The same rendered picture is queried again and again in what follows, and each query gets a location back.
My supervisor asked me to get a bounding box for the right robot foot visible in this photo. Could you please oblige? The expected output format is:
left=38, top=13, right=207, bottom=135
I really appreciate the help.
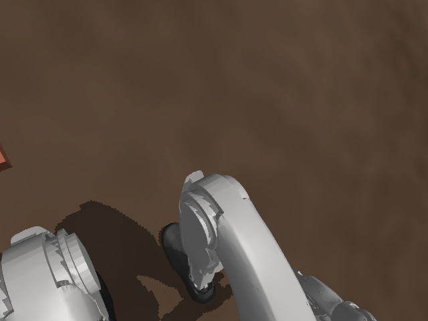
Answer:
left=161, top=223, right=215, bottom=304

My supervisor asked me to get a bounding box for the right robot hand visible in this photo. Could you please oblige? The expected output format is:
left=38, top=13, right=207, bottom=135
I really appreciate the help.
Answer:
left=292, top=268, right=344, bottom=321

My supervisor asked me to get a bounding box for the left robot foot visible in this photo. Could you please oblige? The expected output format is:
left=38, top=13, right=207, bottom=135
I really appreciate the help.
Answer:
left=96, top=271, right=117, bottom=321

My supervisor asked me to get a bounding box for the carton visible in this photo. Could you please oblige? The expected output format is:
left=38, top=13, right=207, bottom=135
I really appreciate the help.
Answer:
left=0, top=143, right=13, bottom=171

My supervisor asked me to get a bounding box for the right robot arm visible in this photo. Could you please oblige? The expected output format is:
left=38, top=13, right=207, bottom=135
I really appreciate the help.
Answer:
left=331, top=301, right=376, bottom=321

